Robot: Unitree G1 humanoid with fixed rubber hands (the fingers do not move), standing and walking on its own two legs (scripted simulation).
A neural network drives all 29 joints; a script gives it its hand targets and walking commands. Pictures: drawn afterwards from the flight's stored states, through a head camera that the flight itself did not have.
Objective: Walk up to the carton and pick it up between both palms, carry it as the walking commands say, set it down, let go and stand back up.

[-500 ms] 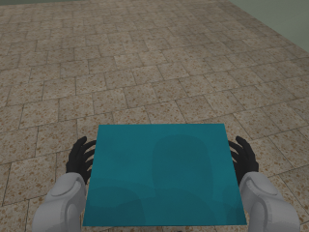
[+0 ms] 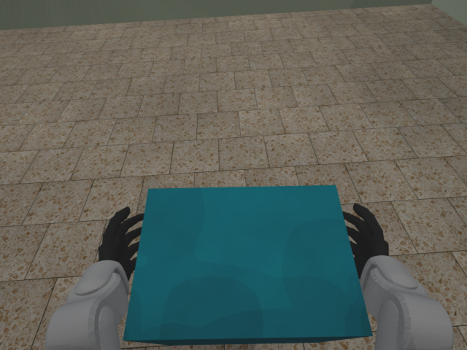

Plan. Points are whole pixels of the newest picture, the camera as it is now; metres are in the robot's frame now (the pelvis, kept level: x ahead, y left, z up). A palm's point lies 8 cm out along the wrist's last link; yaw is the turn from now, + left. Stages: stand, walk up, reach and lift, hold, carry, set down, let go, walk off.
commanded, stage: carry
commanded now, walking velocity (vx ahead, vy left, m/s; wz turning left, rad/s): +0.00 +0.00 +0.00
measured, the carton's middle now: (242, 275) +0.24 +0.00 +0.02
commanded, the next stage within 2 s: none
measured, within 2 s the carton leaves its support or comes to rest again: neither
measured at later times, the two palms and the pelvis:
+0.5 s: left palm (148, 163) +0.40 +0.16 +0.12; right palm (339, 140) +0.45 -0.19 +0.12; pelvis +0.20 -0.04 +0.02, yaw +6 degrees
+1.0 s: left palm (145, 192) +0.35 +0.16 +0.10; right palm (345, 163) +0.40 -0.20 +0.11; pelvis +0.16 -0.05 +0.01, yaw +7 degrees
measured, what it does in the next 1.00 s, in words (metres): walks ahead: right foot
